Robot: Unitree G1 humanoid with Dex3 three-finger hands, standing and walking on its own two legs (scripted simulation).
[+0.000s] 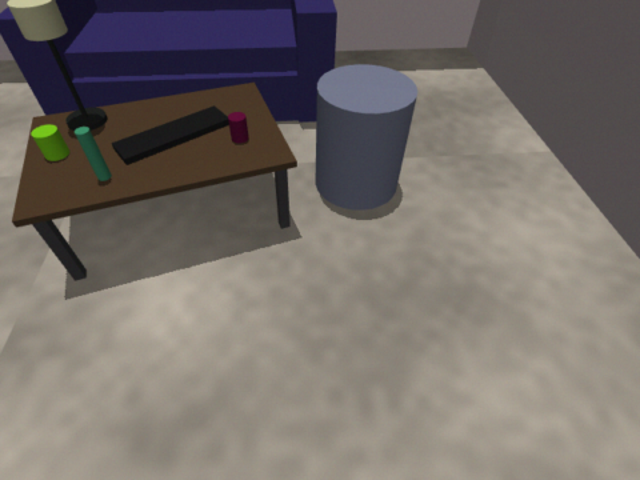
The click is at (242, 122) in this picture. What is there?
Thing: squat round
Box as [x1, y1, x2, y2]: [228, 112, 248, 142]
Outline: 233,112 228,115 231,138 235,142 243,142 248,138 245,115 241,112
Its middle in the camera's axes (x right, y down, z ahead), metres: -0.29 -0.43 +1.50
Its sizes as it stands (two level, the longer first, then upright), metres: 0.066 0.066 0.095
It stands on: a support 0.37 m high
